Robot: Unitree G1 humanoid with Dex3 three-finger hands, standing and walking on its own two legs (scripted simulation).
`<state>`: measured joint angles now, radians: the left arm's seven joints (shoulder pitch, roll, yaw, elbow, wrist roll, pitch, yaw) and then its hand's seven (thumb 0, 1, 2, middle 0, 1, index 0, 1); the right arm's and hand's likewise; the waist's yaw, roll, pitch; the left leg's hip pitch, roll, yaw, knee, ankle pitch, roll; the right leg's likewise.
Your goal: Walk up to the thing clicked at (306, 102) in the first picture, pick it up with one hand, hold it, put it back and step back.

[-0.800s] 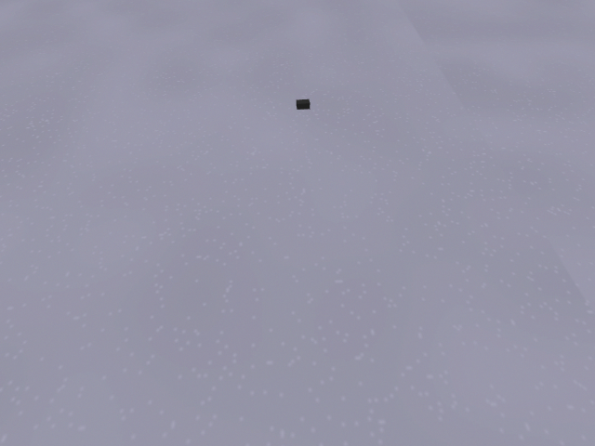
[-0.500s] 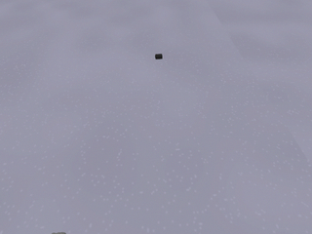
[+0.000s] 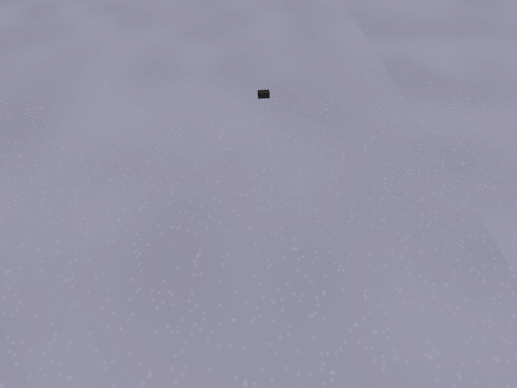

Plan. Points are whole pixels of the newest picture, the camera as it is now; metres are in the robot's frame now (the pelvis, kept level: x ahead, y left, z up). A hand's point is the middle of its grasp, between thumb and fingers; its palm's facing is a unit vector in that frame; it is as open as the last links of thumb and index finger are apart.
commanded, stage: stand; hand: left
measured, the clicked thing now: (263, 94) +2.02 +0.02 -0.76
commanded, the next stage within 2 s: walk up in 0.32 s
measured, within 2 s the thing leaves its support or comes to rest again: neither
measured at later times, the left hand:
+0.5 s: hand out of the picture +0.09 +0.28 -0.15, palm faces +0.07 -0.94 -0.34, open 7.3 cm
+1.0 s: hand (107, 290) +0.31 +0.33 -0.15, palm faces +0.06 -0.96 -0.29, open 7.4 cm
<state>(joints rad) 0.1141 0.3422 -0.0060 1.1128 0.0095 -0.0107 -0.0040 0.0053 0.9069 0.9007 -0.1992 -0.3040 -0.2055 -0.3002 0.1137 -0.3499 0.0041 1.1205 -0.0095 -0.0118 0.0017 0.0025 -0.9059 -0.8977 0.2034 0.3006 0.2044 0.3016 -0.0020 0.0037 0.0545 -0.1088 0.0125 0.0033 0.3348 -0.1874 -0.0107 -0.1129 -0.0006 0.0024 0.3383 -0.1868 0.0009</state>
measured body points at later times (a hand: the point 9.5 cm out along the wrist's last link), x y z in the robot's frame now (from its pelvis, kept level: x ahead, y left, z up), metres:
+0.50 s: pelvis +0.02 +0.00 -0.02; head +0.01 +0.00 +0.43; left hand +0.09 +0.33 -0.13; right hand +0.09 -0.33 -0.13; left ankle +0.00 +0.12 -0.74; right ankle +0.00 -0.12 -0.75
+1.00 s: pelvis +0.23 +0.04 -0.01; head +0.22 +0.06 +0.44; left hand +0.31 +0.38 -0.13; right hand +0.28 -0.29 -0.10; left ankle +0.13 +0.15 -0.75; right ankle +0.42 -0.11 -0.70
